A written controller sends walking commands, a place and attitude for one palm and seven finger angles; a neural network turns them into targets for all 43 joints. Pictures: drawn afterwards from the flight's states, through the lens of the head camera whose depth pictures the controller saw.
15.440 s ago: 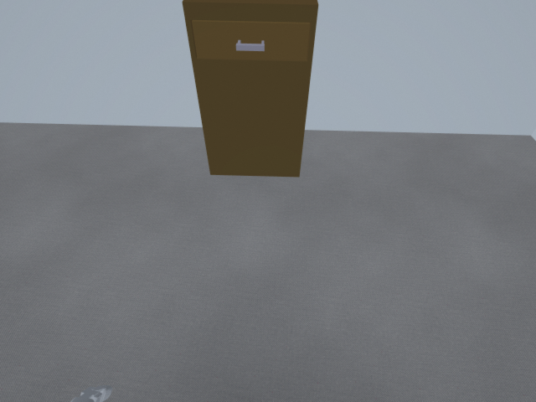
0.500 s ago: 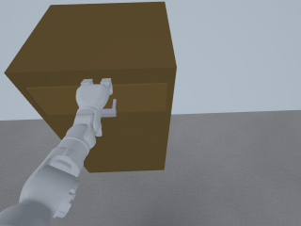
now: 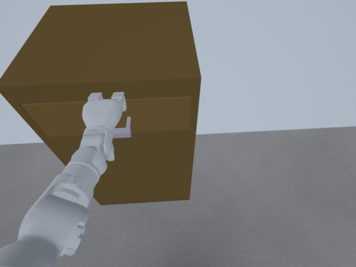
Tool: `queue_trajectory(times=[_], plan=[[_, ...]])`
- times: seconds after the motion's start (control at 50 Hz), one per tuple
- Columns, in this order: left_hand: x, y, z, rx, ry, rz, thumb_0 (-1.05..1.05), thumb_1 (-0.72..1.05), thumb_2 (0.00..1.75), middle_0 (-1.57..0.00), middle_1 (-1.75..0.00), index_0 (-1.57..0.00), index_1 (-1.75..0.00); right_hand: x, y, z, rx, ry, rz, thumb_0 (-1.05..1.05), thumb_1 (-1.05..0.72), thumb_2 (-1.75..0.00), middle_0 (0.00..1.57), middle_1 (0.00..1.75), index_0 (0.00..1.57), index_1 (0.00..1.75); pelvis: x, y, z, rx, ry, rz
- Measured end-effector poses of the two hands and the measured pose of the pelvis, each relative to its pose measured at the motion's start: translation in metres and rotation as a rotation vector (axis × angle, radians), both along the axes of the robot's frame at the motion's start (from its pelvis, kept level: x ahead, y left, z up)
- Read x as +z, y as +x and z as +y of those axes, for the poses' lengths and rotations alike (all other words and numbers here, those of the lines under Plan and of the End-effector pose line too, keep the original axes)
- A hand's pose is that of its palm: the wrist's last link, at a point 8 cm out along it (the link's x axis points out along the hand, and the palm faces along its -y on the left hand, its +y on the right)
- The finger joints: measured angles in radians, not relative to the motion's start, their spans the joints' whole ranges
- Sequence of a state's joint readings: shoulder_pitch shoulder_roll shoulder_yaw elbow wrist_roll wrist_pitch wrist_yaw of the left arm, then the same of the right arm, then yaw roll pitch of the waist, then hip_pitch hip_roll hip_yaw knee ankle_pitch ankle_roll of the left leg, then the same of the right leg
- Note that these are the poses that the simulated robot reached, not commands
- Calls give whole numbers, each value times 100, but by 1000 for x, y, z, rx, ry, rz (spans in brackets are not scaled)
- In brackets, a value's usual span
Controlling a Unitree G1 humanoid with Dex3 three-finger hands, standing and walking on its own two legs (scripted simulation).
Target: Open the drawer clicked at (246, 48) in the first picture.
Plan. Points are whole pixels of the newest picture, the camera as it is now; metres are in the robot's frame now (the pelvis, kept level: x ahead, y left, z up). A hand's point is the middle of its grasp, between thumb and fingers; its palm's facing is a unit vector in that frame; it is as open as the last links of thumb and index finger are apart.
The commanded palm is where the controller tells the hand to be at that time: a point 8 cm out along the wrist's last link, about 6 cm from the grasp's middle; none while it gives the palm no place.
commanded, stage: lower the fingers behind the handle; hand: left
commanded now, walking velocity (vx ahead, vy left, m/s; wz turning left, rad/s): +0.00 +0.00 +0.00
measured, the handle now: (111, 127) +0.49 +0.20 -0.01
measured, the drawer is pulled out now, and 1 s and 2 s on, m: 0.00 0.00 0.00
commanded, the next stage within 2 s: lift the fingers back up to retry in 1.34 s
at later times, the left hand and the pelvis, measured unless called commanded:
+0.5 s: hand (111, 127) +0.45 +0.18 +0.03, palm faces +0.04 +0.02 -1.00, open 13.6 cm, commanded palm +0.45 +0.16 +0.06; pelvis -0.03 +0.00 -0.02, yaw +0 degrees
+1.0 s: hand (111, 129) +0.45 +0.18 +0.03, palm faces +0.07 +0.04 -1.00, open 13.8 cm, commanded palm +0.44 +0.16 +0.03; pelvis -0.06 +0.02 -0.04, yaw +1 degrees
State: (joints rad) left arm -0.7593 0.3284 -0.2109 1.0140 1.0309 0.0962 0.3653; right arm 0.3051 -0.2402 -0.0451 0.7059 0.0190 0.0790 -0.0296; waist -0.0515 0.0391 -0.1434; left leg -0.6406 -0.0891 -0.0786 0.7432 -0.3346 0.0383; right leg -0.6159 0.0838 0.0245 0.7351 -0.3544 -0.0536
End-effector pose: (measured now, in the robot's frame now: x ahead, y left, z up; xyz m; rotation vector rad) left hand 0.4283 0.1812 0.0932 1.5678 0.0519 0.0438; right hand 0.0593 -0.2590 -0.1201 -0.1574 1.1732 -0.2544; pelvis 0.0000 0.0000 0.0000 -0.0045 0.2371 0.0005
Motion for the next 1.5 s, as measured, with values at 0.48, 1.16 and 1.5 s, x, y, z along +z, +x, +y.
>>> queue_trajectory(times=[0.48, 1.16, 1.5], plan=[[-7, -2, -5, 42, 18, -50, 0, -49, 30, -33, -124, -31, -132, -11, -25, 4, 14, -20, 20, 1, -91, -90, 21, 30, 21, 30, -17, -25, 4, 9, -10, 47], [-45, -4, -9, 39, 28, 16, 0, -49, 30, -31, -122, -28, -135, -33, -83, 19, -24, -68, 47, 1, -91, -90, 21, 30, 21, 30, -47, -62, 20, 17, -20, 111], [-46, -1, -13, 77, 30, -68, 0, -49, 30, -35, -123, -34, -139, -42, -65, 23, 17, -22, 87, 1, -91, -90, 21, 30, 21, 30, -47, -48, 15, 35, -26, 131]])
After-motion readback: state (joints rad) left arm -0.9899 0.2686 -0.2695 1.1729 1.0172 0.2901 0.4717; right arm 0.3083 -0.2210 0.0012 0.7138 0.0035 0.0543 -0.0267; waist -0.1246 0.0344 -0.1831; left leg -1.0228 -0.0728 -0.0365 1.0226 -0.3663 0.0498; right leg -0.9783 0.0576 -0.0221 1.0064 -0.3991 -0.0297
